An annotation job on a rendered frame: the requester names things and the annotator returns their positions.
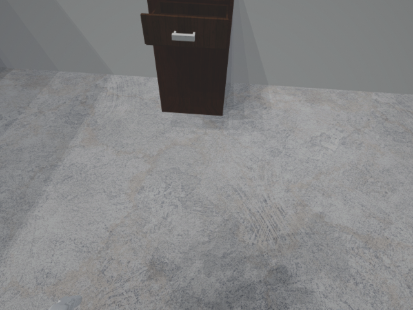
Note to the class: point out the handle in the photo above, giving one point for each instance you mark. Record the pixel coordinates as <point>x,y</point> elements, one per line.
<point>183,37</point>

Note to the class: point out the cabinet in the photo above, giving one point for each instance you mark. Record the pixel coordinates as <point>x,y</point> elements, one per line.
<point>192,80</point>

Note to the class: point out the drawer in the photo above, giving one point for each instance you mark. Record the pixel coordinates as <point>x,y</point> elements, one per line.
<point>209,22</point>

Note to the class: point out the robot left hand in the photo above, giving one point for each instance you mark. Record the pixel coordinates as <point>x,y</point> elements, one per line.
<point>67,303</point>

